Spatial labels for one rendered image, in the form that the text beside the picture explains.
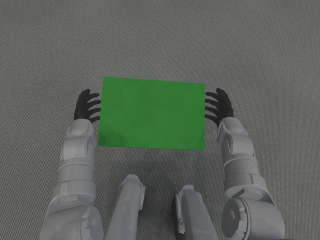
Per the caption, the robot right foot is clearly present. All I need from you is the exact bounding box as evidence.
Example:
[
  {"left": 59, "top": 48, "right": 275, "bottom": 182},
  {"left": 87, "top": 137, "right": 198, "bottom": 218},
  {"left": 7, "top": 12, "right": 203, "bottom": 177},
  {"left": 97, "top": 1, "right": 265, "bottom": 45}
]
[{"left": 172, "top": 196, "right": 186, "bottom": 240}]

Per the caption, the robot right hand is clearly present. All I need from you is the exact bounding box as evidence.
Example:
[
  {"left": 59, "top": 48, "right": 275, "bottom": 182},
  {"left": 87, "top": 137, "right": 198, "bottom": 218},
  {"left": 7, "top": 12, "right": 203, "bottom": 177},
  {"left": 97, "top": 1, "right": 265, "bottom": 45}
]
[{"left": 204, "top": 88, "right": 234, "bottom": 128}]

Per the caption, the carton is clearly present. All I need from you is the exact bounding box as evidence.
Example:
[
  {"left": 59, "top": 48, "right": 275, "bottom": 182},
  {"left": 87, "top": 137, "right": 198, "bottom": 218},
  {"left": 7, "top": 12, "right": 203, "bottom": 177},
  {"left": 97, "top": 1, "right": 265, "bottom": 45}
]
[{"left": 97, "top": 76, "right": 205, "bottom": 151}]

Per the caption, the left robot forearm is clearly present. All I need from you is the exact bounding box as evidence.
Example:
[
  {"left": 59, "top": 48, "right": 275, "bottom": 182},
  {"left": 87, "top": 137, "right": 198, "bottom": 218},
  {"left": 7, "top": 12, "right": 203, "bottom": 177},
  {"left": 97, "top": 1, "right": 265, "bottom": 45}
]
[{"left": 39, "top": 118, "right": 97, "bottom": 240}]

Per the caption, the right robot forearm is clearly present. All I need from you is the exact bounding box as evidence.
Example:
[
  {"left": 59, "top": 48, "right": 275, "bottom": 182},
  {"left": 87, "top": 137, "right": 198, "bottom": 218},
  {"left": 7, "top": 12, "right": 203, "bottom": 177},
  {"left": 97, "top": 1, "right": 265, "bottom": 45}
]
[{"left": 217, "top": 117, "right": 285, "bottom": 236}]

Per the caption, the robot left hand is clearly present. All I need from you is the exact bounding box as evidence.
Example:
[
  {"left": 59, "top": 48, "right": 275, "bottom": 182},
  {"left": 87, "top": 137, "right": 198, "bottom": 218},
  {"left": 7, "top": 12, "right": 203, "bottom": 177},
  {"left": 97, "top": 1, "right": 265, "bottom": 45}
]
[{"left": 73, "top": 88, "right": 102, "bottom": 123}]

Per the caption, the robot right upper arm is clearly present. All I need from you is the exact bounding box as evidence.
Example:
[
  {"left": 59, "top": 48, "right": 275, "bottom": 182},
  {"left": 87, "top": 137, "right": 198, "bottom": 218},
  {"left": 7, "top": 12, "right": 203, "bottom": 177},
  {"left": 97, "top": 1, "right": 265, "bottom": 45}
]
[{"left": 221, "top": 196, "right": 298, "bottom": 240}]

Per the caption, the right robot thigh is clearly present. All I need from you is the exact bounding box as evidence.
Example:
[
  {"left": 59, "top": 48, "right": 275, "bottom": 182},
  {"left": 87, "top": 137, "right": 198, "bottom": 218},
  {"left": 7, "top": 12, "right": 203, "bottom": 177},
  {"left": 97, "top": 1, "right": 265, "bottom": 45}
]
[{"left": 175, "top": 189, "right": 219, "bottom": 240}]

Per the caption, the robot left upper arm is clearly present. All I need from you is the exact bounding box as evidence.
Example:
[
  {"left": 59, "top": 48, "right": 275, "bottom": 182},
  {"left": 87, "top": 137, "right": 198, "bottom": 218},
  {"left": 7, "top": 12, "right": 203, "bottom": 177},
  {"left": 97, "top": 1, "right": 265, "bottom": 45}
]
[{"left": 40, "top": 204, "right": 104, "bottom": 240}]

